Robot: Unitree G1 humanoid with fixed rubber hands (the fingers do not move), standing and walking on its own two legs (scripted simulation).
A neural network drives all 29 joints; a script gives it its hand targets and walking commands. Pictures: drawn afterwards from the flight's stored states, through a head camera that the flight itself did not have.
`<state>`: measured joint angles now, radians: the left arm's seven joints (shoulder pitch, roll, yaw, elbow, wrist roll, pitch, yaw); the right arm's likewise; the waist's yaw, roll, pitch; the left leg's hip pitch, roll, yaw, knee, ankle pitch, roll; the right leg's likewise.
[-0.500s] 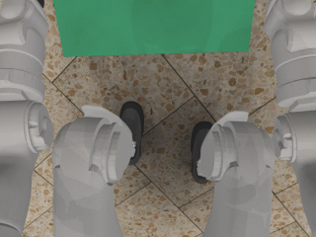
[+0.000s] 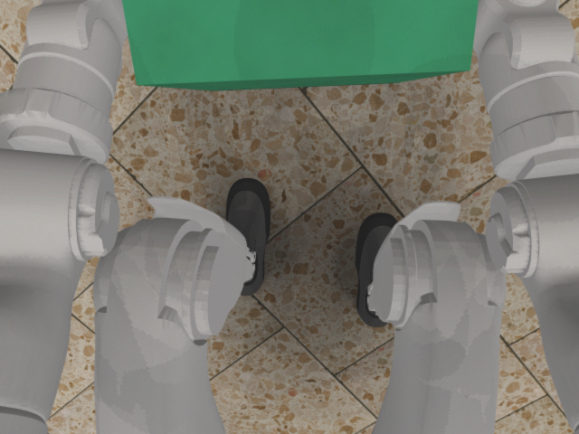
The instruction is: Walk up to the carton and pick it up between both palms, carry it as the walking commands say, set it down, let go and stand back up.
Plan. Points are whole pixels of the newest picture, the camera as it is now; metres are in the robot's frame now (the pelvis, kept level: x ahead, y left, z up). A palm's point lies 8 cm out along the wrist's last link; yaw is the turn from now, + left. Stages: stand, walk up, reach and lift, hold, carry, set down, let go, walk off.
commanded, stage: reach and lift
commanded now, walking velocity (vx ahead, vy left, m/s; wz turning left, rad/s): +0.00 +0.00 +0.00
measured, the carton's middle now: out of the picture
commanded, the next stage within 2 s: none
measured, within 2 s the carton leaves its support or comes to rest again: leaves its support in 0.76 s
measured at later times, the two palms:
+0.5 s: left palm out of the picture +0.53 +0.22 -0.17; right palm out of the picture +0.56 -0.14 -0.18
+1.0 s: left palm out of the picture +0.53 +0.21 -0.13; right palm out of the picture +0.55 -0.15 -0.12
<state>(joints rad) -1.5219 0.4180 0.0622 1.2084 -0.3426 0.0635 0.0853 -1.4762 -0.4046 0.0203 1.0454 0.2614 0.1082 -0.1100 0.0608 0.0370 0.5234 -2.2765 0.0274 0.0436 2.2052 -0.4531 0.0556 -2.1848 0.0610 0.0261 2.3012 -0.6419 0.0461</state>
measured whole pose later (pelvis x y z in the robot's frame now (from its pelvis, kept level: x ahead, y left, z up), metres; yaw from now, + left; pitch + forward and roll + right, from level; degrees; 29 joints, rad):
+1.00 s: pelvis +0.00 +0.00 +0.02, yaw -2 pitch +27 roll -1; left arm -1.36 0.39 0.16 0.85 -0.28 0.24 0.12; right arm -1.38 -0.35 -0.09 0.83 0.23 0.27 -0.14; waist 0.07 -0.04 0.53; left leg -2.16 -0.03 -0.03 2.18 -0.48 -0.02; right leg -2.08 0.10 0.00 2.25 -0.64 0.04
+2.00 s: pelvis -0.03 -0.01 +0.11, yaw -1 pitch +25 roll -1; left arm -1.29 0.30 0.37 0.55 -0.07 0.47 0.03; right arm -1.31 -0.24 -0.29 0.54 0.07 0.47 -0.09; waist 0.09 -0.01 0.53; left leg -1.90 -0.08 -0.07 1.87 -0.40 -0.05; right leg -1.83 0.11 0.02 1.94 -0.54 0.04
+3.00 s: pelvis -0.03 -0.01 +0.22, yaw -1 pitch +16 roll -2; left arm -1.11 0.24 0.35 0.48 -0.02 0.49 0.03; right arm -1.12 -0.18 -0.30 0.50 0.04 0.47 -0.05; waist 0.07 -0.03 0.52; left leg -1.44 -0.08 -0.10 1.53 -0.37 -0.05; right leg -1.38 0.14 0.05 1.58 -0.48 0.04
